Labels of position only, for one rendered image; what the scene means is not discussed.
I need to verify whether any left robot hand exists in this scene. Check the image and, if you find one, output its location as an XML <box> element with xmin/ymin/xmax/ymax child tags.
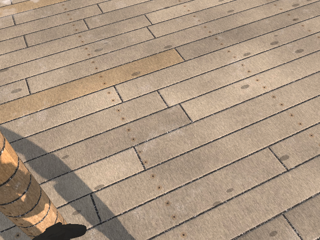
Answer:
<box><xmin>32</xmin><ymin>222</ymin><xmax>87</xmax><ymax>240</ymax></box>

